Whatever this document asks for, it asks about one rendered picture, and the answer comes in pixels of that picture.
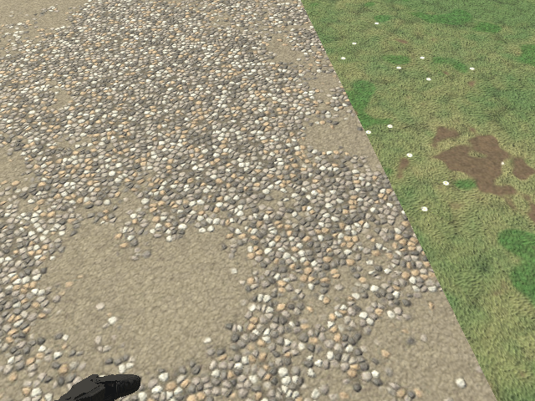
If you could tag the robot left hand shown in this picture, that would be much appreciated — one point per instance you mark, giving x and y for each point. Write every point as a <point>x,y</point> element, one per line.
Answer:
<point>107,388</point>

